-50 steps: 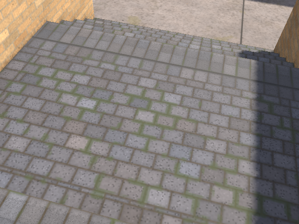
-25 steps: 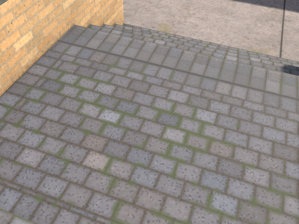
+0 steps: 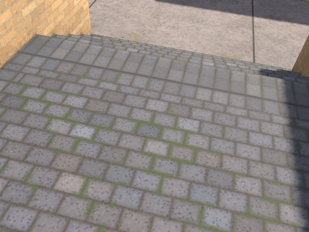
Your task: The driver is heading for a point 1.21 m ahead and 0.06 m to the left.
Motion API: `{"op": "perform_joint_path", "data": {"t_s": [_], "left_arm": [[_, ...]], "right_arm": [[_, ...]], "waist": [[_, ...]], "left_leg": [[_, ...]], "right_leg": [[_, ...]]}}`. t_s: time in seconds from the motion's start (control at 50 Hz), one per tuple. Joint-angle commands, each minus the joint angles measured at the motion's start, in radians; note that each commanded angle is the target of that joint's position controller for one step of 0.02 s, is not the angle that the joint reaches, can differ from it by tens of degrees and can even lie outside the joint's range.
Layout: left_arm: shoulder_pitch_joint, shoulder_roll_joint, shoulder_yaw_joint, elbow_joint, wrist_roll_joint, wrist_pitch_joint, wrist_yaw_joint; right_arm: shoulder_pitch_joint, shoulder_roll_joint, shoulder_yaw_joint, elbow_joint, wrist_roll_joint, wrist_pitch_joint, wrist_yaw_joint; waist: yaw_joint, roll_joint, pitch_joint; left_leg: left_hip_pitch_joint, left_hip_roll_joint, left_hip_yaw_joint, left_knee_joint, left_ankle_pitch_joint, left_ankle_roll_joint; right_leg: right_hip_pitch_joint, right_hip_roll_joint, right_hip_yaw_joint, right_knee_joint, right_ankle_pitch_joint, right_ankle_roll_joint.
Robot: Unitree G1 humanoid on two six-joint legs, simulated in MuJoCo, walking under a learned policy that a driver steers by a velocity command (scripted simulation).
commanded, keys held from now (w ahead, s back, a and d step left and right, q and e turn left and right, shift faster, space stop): no key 0.14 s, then w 0.86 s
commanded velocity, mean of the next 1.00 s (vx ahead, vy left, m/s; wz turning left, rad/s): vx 0.32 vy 0.00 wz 0.00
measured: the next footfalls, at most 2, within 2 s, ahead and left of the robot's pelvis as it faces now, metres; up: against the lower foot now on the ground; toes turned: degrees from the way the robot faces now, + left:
right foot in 0.16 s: +0.05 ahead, -0.13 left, +0.00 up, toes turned +5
left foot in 0.72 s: +0.23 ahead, +0.13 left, +0.00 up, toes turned +2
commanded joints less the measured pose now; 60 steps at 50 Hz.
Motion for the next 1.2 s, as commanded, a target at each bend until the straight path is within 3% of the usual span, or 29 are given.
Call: {"op": "perform_joint_path", "data": {"t_s": [0.02,0.1,0.14,0.16,0.18,0.2,0.22,0.26,0.3,0.34,0.44,0.5,0.54,0.66,0.7,0.72,0.74,0.76,0.78,0.8,0.82,0.88,0.9,0.96,1.02,1.06,1.12,1.16,1.2], "left_arm": [[0.053,0.039,-0.005,-0.048,-0.004,0.005,-0.023],[0.218,0.088,0.010,-0.003,-0.043,0.012,-0.054],[0.369,0.095,0.022,0.046,-0.053,-0.013,-0.047],[0.484,0.062,0.008,0.087,-0.057,-0.044,-0.040],[0.524,0.093,-0.011,0.074,-0.058,-0.060,-0.027],[0.575,0.147,0.010,0.103,-0.054,-0.065,0.000],[0.522,0.187,0.023,0.122,-0.028,-0.072,0.028],[0.403,0.158,0.022,0.118,-0.020,-0.097,0.034],[0.342,0.079,0.004,0.115,-0.025,-0.112,0.008],[0.316,0.064,0.001,0.114,-0.034,-0.125,-0.012],[0.485,0.092,0.015,0.173,-0.049,-0.138,-0.004],[0.554,0.101,0.016,0.186,-0.041,-0.135,0.014],[0.581,0.139,0.030,0.190,-0.034,-0.141,0.017],[0.553,0.129,0.045,0.151,-0.017,-0.136,0.010],[0.529,0.157,0.062,0.146,-0.020,-0.135,0.002],[0.514,0.159,0.067,0.149,-0.026,-0.140,-0.001],[0.488,0.157,0.074,0.142,-0.031,-0.151,-0.003],[0.540,0.014,0.052,0.111,-0.049,-0.160,-0.017],[0.426,0.120,0.081,0.098,-0.032,-0.166,-0.014],[0.297,0.136,0.094,0.063,-0.024,-0.164,-0.017],[0.255,0.132,0.101,0.064,-0.023,-0.163,-0.023],[0.276,0.071,0.094,0.092,-0.001,-0.121,-0.027],[0.261,0.081,0.099,0.095,0.012,-0.114,-0.035],[0.081,0.060,0.083,0.039,-0.001,-0.132,-0.059],[0.035,0.020,0.062,0.036,-0.006,-0.149,-0.074],[0.000,0.046,0.054,0.032,-0.020,-0.146,-0.067],[-0.135,0.046,0.032,-0.006,-0.016,-0.158,-0.055],[-0.076,0.064,0.035,0.017,-0.022,-0.173,-0.045],[0.248,0.115,0.060,0.134,-0.006,-0.173,-0.029]], "right_arm": [[-0.059,-0.150,-0.027,-0.102,0.000,0.007,-0.013],[-0.102,-0.248,-0.079,-0.142,0.007,0.058,0.018],[-0.070,-0.219,-0.095,-0.149,0.001,0.089,0.013],[-0.073,-0.157,-0.096,-0.137,-0.010,0.093,0.017],[-0.094,-0.049,-0.076,-0.174,0.024,0.074,0.032],[-0.226,-0.163,-0.116,-0.203,0.013,0.038,0.042],[-0.266,-0.155,-0.121,-0.228,0.021,0.020,0.049],[-0.244,-0.120,-0.115,-0.193,-0.009,0.020,0.064],[-0.147,-0.113,-0.123,-0.141,-0.024,0.032,0.097],[-0.140,-0.086,-0.108,-0.148,-0.028,0.048,0.111],[-0.338,-0.085,-0.072,-0.240,-0.058,0.054,0.092],[-0.494,-0.079,-0.058,-0.301,-0.032,0.044,0.098],[-0.488,-0.086,-0.063,-0.297,-0.024,0.032,0.104],[-0.516,-0.068,-0.058,-0.293,-0.014,0.007,0.108],[-0.385,-0.074,-0.075,-0.237,-0.011,0.001,0.100],[-0.250,-0.090,-0.090,-0.184,-0.009,-0.009,0.089],[-0.090,-0.143,-0.112,-0.137,-0.021,-0.026,0.079],[0.087,-0.281,-0.142,-0.085,-0.031,-0.032,0.066],[0.157,-0.271,-0.148,-0.049,0.005,-0.029,0.073],[0.062,-0.232,-0.133,-0.056,-0.005,-0.033,0.076],[-0.036,-0.174,-0.116,-0.078,-0.012,-0.041,0.083],[-0.081,-0.142,-0.105,-0.048,-0.006,-0.048,0.065],[-0.057,-0.167,-0.113,-0.033,-0.016,-0.054,0.060],[-0.068,-0.116,-0.094,-0.005,0.000,-0.082,0.048],[-0.038,-0.104,-0.077,0.010,0.005,-0.076,0.034],[-0.011,-0.119,-0.073,0.022,0.002,-0.070,0.036],[0.150,-0.120,-0.066,0.075,-0.037,-0.065,0.028],[0.195,-0.139,-0.067,0.103,-0.055,-0.042,0.009],[0.206,-0.147,-0.066,0.120,-0.032,-0.021,0.011]], "waist": [[0.058,0.171,0.023],[0.100,0.290,0.047],[0.146,0.132,0.141],[0.185,-0.051,0.182],[0.177,-0.188,0.181],[0.246,-0.049,0.285],[0.184,-0.116,0.315],[0.097,-0.144,0.241],[0.016,-0.128,0.104],[-0.016,-0.079,0.081],[0.084,-0.045,0.146],[0.175,-0.120,0.156],[0.183,-0.171,0.121],[0.194,-0.093,0.159],[0.135,-0.064,0.126],[0.059,-0.006,0.083],[-0.020,0.028,-0.005],[-0.015,0.337,-0.150],[-0.077,0.267,-0.105],[-0.045,0.191,0.076],[-0.009,0.134,0.127],[0.074,0.153,0.110],[0.076,0.152,0.107],[0.084,0.150,0.136],[0.067,0.107,0.085],[0.046,0.100,0.120],[-0.049,0.058,0.213],[-0.045,0.043,0.222],[0.096,-0.015,0.086]], "left_leg": [[0.008,0.220,-0.351,-0.381,-0.464,0.116],[-0.262,0.197,-0.256,-0.476,-0.634,0.080],[-0.314,0.143,-0.214,-0.279,-0.719,0.054],[-0.444,0.050,-0.116,0.060,-0.568,0.008],[-0.735,-0.075,-0.052,0.272,-0.626,-0.059],[-0.795,-0.120,-0.260,0.239,-0.433,-0.065],[-0.810,-0.132,-0.282,0.297,-0.337,-0.066],[-0.679,-0.136,-0.242,0.459,-0.118,-0.078],[-0.482,-0.159,-0.179,0.676,0.009,-0.091],[-0.438,-0.155,-0.139,0.874,0.053,-0.098],[-0.581,-0.039,-0.074,0.716,0.143,-0.116],[-0.469,-0.008,-0.054,0.351,0.186,-0.126],[-0.400,0.023,-0.101,0.355,0.235,-0.099],[-0.152,0.000,-0.023,0.087,-0.020,-0.061],[0.106,-0.055,0.024,-0.026,-0.093,-0.041],[0.297,-0.069,0.018,-0.107,-0.080,-0.025],[0.518,0.026,-0.086,-0.117,-0.078,0.013],[0.847,0.342,-0.521,-0.157,-0.089,0.148],[0.791,0.359,-0.729,-0.276,-0.182,0.214],[0.683,0.333,-0.621,-0.278,-0.166,0.207],[0.542,0.300,-0.523,-0.261,-0.012,0.187],[0.340,0.229,-0.342,-0.283,0.290,0.146],[0.366,0.210,-0.301,-0.252,0.325,0.147],[0.216,0.076,-0.148,-0.237,0.135,0.084],[0.058,0.065,-0.157,-0.157,-0.050,0.098],[0.060,0.088,-0.190,-0.087,-0.080,0.102],[0.232,0.085,-0.221,0.069,-0.069,0.109],[0.352,0.078,-0.231,0.233,0.089,0.127],[0.278,0.049,-0.163,0.638,0.321,0.123]], "right_leg": [[0.124,-0.077,-0.024,-0.418,0.049,0.010],[0.736,-0.013,-0.148,-0.703,-0.151,-0.081],[0.851,-0.034,-0.140,-1.010,-0.194,-0.137],[0.921,-0.138,0.034,-1.135,-0.281,-0.140],[0.978,-0.420,0.547,-1.237,-0.731,-0.171],[0.862,-0.403,0.744,-1.434,-0.915,-0.201],[0.819,-0.399,0.710,-1.429,-0.914,-0.192],[0.688,-0.315,0.464,-1.367,-0.614,-0.142],[0.520,-0.245,0.327,-1.333,-0.442,-0.140],[0.406,-0.222,0.281,-1.319,-0.416,-0.162],[0.583,-0.230,0.279,-1.327,-0.364,-0.224],[0.693,-0.259,0.251,-1.356,-0.204,-0.244],[0.771,-0.313,0.264,-1.339,-0.126,-0.283],[0.775,-0.298,0.184,-1.230,0.159,-0.286],[0.703,-0.284,0.156,-1.108,0.294,-0.268],[0.656,-0.237,0.092,-0.919,0.428,-0.246],[0.521,-0.178,0.036,-0.679,0.362,-0.216],[0.173,-0.044,-0.066,-0.296,-0.286,-0.154],[-0.028,-0.026,-0.001,-0.220,-0.323,-0.163],[-0.116,-0.084,-0.002,-0.204,-0.247,-0.171],[-0.057,-0.120,-0.009,-0.255,-0.172,-0.164],[0.167,-0.143,-0.028,-0.378,-0.082,-0.129],[0.147,-0.132,-0.038,-0.389,0.008,-0.139],[0.225,-0.097,-0.088,-0.740,0.390,-0.141],[0.482,-0.067,-0.121,-0.868,0.744,-0.161],[0.479,-0.077,-0.119,-0.885,0.772,-0.158],[0.378,-0.081,-0.137,-1.059,0.649,-0.124],[0.408,-0.118,-0.106,-1.245,0.606,-0.129],[0.778,-0.104,-0.163,-1.318,0.624,-0.157]]}}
